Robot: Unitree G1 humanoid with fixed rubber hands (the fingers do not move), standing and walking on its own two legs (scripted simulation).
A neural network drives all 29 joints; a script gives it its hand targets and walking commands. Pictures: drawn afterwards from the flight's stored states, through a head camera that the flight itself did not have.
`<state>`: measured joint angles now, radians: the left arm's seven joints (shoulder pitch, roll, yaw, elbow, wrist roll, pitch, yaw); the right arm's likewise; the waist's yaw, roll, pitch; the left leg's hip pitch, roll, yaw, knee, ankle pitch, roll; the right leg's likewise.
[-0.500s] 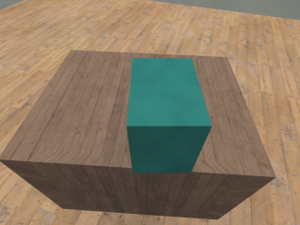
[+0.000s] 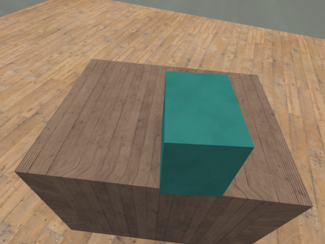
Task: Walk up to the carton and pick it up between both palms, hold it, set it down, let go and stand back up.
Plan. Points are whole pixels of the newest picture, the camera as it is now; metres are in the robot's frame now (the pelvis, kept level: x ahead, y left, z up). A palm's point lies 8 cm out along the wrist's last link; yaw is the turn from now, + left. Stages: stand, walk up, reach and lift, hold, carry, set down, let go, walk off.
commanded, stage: walk up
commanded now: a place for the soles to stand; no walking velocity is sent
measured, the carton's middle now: (193, 133) +0.46 -0.08 +0.01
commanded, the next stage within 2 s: none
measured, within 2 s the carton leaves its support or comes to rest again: neither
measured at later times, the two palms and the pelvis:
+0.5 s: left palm out of the picture -0.05 +0.28 -0.14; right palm out of the picture -0.01 -0.21 -0.12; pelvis -0.01 +0.04 +0.01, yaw -1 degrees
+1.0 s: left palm out of the picture -0.07 +0.26 -0.13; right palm out of the picture -0.03 -0.22 -0.13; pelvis -0.01 +0.02 +0.01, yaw -2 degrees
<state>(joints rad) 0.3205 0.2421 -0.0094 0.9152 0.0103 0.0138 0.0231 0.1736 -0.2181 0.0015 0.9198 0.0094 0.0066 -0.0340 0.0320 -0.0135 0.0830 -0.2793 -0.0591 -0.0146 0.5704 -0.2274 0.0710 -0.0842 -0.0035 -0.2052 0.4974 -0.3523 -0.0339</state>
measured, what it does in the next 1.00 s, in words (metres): stands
